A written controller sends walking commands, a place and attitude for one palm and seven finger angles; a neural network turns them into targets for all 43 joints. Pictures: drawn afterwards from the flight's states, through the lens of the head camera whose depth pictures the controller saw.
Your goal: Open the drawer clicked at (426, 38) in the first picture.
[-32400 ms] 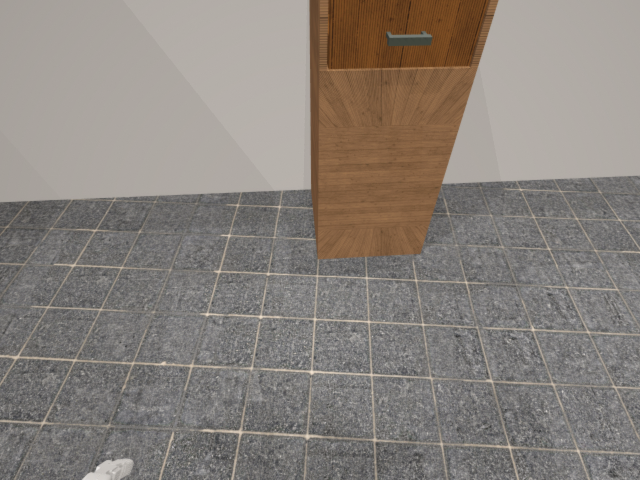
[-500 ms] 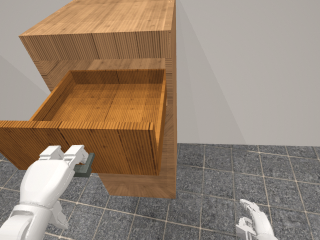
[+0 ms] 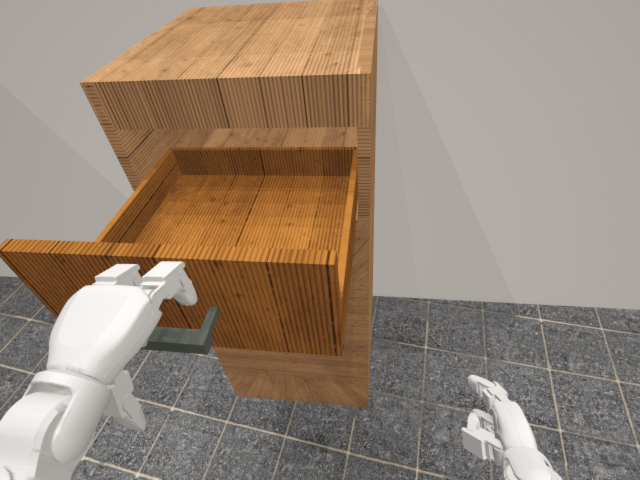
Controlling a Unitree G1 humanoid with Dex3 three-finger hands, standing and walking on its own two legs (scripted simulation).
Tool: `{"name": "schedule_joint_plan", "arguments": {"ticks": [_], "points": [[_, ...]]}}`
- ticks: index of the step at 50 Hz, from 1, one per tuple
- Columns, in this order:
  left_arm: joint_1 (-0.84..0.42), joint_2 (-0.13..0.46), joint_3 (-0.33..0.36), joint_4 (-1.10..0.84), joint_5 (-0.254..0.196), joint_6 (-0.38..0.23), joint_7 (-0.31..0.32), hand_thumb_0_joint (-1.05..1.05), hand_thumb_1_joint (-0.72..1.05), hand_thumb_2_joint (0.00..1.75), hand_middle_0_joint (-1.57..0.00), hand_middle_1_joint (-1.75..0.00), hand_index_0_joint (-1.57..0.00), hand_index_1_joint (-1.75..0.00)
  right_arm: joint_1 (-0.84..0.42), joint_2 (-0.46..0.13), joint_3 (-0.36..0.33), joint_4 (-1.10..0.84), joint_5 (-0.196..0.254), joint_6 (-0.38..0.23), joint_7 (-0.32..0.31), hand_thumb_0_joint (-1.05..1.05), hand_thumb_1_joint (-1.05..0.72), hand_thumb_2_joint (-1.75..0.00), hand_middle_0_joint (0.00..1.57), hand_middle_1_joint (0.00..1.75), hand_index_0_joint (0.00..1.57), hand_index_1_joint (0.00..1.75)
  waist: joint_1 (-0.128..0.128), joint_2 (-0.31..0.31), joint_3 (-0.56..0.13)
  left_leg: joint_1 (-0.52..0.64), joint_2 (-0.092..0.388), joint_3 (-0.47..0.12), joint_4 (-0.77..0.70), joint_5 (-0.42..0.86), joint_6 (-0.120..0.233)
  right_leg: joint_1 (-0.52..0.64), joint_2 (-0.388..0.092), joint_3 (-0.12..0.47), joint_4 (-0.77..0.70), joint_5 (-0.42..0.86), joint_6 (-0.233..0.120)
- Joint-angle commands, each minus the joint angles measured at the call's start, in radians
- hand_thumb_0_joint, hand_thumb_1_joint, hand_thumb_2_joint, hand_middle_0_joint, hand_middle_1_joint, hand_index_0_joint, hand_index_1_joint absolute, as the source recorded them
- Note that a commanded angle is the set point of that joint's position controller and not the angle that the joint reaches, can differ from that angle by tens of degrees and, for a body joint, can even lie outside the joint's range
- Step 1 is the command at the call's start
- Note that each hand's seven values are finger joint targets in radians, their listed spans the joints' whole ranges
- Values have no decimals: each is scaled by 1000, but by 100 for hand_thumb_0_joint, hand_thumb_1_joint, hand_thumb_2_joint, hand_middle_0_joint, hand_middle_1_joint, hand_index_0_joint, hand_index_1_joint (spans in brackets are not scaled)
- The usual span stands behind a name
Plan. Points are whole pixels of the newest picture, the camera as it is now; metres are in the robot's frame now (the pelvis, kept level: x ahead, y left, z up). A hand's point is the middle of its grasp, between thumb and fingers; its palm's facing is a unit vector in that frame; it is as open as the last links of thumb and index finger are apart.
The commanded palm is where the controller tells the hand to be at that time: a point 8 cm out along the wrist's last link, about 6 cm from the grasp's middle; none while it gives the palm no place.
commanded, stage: lift the hand off the handle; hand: left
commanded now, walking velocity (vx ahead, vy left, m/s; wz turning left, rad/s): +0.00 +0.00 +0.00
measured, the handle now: (170, 325) +0.23 +0.23 +0.11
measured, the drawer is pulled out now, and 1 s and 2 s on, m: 0.28 0.27 0.27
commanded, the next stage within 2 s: draw the hand back to the body in 0.72 s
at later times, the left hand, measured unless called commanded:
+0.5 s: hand (113, 270) +0.20 +0.23 +0.24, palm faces +0.29 +0.00 -0.96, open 13.2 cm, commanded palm +0.16 +0.23 +0.30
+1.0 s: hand (94, 241) +0.21 +0.23 +0.27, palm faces +0.33 +0.02 -0.94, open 13.8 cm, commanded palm +0.15 +0.24 +0.31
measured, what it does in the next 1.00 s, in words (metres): stands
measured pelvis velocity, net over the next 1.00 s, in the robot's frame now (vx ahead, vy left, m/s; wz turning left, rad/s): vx -0.02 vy -0.02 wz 0.00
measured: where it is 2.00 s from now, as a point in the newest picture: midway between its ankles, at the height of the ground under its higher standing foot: outside the picture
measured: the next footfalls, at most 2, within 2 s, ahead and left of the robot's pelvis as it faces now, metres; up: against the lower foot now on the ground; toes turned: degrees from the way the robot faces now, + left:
none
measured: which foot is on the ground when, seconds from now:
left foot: down 0.00-1.00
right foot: down 0.00-1.00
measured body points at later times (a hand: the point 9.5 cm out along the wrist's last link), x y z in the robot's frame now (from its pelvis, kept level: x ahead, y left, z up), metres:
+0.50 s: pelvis -0.02 -0.01 +0.00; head -0.05 -0.06 +0.45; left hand +0.18 +0.22 +0.29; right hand +0.24 -0.18 -0.07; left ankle +0.01 +0.08 -0.74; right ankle +0.01 -0.10 -0.74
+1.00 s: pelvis -0.02 -0.02 -0.01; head -0.05 -0.07 +0.44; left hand +0.18 +0.23 +0.32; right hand +0.22 -0.22 -0.09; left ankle +0.01 +0.08 -0.74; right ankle +0.01 -0.10 -0.74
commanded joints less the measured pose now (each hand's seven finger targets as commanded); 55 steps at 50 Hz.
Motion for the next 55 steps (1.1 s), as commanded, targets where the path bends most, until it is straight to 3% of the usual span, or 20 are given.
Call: {"name": "schedule_joint_plan", "arguments": {"ticks": [1,6,9,10,13,15,18,21,25,27,29,30,34,37,41,43,45,48,53,55], "points": [[-369,208,229,-333,6,28,62,0,-50,30,-30,-120,-30,-120,-215,-74,-19,-192,7,-58,3,0,-90,-90,20,30,20,30,-26,6,-180,39,75,-10,-120,158,-46,33,-39,1,-79,25,-3],[-419,209,217,-375,2,37,35,0,-50,30,-30,-120,-30,-120,-223,-72,-13,-196,8,-65,8,0,-90,-90,20,30,20,30,-24,19,-183,38,80,-20,-139,143,-48,54,-35,0,-75,25,-3],[-436,227,232,-316,-7,55,6,0,-50,30,-30,-120,-30,-120,-232,-75,-16,-186,11,-57,12,0,-90,-90,20,30,20,30,-28,-53,-131,29,73,-11,-140,152,-42,41,-39,0,-102,22,1],[-427,262,282,-318,-33,71,-5,0,-50,30,-30,-120,-30,-120,-266,-81,-12,-198,31,-64,13,0,-90,-90,20,30,20,30,-26,-17,-127,19,84,-18,-141,136,-40,55,-32,13,-95,25,-3],[-525,258,244,-260,-27,89,-44,0,-50,30,-30,-120,-30,-120,-248,-77,-9,-179,23,-50,15,0,-90,-90,20,30,20,30,-35,-35,-108,12,71,-6,-154,114,-43,35,-43,0,-109,-9,5],[-572,298,282,-301,-55,88,-63,0,-50,30,-30,-120,-30,-120,-275,-79,-6,-193,37,-62,13,0,-90,-90,20,30,20,30,-34,10,-134,10,77,-14,-153,82,-39,57,-35,12,-96,-9,1],[-592,341,310,-296,-56,67,-81,0,-50,30,-30,-120,-30,-120,-249,-75,-5,-189,22,-61,12,0,-90,-90,20,30,20,30,-21,-38,-188,32,60,-2,-135,112,-34,73,-48,16,-113,-13,9],[-643,350,318,-296,-80,57,-99,0,-50,30,-30,-120,-30,-120,-261,-70,3,-190,22,-72,13,0,-90,-90,20,30,20,30,-20,-2,-200,26,51,-3,-122,114,-36,73,-52,17,-107,-14,6],[-649,355,329,-117,-114,118,-138,0,-50,30,-30,-120,-30,-120,-266,-92,-5,-172,48,-62,15,0,-90,-90,20,30,20,30,-40,-15,-84,-38,67,3,-128,55,-44,9,-51,26,-120,-46,7],[-670,335,299,-11,-105,156,-175,0,-50,30,-30,-120,-30,-120,-241,-94,-2,-165,40,-40,23,0,-90,-90,20,30,20,30,-33,-80,-66,-73,67,19,-134,35,-45,0,-57,9,-112,-77,17],[-647,345,305,11,-117,163,-201,0,-50,30,-30,-120,-30,-120,-240,-101,0,-186,39,-32,28,0,-90,-90,20,30,20,30,-23,-103,-90,-87,66,25,-121,38,-41,23,-65,14,-99,-64,23],[-609,342,313,2,-139,171,-212,0,-50,30,-30,-120,-30,-120,-258,-103,0,-200,57,-36,32,0,-90,-90,20,30,20,30,-28,-55,-97,-90,76,21,-108,38,-46,26,-60,29,-90,-48,18],[-541,340,305,-52,-138,171,-266,0,-50,30,-30,-120,-30,-120,-254,-101,7,-238,44,-18,38,0,-90,-90,20,30,20,30,-16,-130,-148,-113,63,45,-78,48,-29,66,-83,35,-67,-41,34],[-528,381,336,-153,-137,156,-286,0,-50,30,-30,-120,-30,-120,-267,-95,12,-254,36,-30,35,0,-90,-90,20,30,20,30,-11,-94,-193,-113,58,45,-51,67,-24,79,-91,53,-48,-32,30],[-606,545,490,-300,-129,99,-246,0,-50,30,-30,-120,-30,-120,-250,-93,12,-258,20,-58,10,0,-90,-90,20,30,20,30,10,-2,-275,-73,46,37,-4,121,-25,95,-97,75,-39,-7,24],[-550,504,498,-268,-145,61,-221,0,-50,30,-30,-120,-30,-120,-216,-85,3,-248,20,-70,7,0,-90,-90,20,30,20,30,-2,-39,-193,-53,49,37,-1,124,-27,26,-90,58,-66,-20,22],[-544,463,489,-229,-182,62,-196,0,-50,30,-30,-120,-30,-120,-220,-94,-9,-234,32,-84,8,0,-90,-90,20,30,20,30,-17,9,-131,-58,56,26,4,115,-35,-21,-79,63,-80,-19,12],[-546,431,464,-52,-210,108,-191,0,-50,30,-30,-120,-30,-120,-178,-108,-14,-202,36,-72,14,0,-90,-90,20,30,20,30,-23,-89,-63,-109,65,29,-21,60,-44,-60,-78,33,-81,-54,27],[-486,363,370,-50,-218,129,-246,0,-50,30,-30,-120,-30,-120,-201,-117,-6,-232,44,-53,23,0,-90,-90,20,30,20,30,-31,-132,-96,-119,63,38,-34,30,-38,-22,-85,24,-63,-60,39],[-466,295,294,-152,-213,132,-258,0,-50,30,-30,-120,-30,-120,-239,-107,-5,-253,57,-72,23,0,-90,-90,20,30,20,30,-44,-51,-121,-100,70,30,-31,21,-36,-26,-82,40,-46,-52,28]]}}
